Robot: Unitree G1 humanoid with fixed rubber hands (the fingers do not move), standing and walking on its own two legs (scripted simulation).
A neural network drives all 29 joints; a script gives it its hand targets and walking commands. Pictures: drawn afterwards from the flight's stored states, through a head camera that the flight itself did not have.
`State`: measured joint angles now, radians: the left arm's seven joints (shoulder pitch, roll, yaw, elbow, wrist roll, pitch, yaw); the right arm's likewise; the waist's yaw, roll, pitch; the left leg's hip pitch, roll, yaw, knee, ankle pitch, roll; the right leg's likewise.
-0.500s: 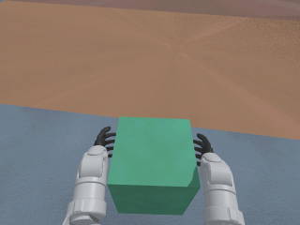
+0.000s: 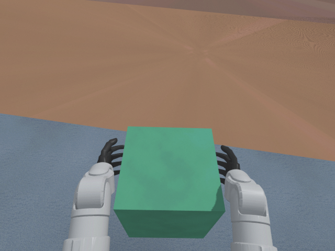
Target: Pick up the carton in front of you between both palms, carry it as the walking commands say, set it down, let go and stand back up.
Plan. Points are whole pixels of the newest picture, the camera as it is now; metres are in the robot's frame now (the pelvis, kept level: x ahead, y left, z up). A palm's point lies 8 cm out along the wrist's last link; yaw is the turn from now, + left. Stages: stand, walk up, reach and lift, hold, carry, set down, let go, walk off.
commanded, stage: carry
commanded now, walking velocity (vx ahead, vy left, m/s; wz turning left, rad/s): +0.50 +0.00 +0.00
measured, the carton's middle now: (168, 185) +0.30 +0.01 +0.00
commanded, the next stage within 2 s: none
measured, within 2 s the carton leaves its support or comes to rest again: neither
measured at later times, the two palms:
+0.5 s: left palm (111, 104) +0.52 +0.20 +0.09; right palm (204, 108) +0.53 -0.10 +0.09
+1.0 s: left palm (132, 64) +0.85 +0.19 +0.07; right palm (198, 69) +0.86 -0.11 +0.06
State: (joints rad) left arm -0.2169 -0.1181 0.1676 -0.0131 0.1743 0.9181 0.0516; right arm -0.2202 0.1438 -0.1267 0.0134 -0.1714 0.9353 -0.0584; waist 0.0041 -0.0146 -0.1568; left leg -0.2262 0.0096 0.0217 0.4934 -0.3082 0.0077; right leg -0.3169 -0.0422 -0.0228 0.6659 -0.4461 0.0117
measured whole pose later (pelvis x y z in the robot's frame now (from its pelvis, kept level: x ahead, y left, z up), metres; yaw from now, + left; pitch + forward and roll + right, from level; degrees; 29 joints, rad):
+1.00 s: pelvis +0.59 +0.02 -0.02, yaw +4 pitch +3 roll -2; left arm -0.18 -0.14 0.10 -0.30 0.13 1.19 0.09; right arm -0.15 0.13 -0.11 -0.34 -0.12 1.23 -0.08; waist 0.01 0.04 -0.08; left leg -0.07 0.11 0.13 0.80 -0.48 -0.02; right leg -0.47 -0.02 -0.28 0.57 -0.15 -0.10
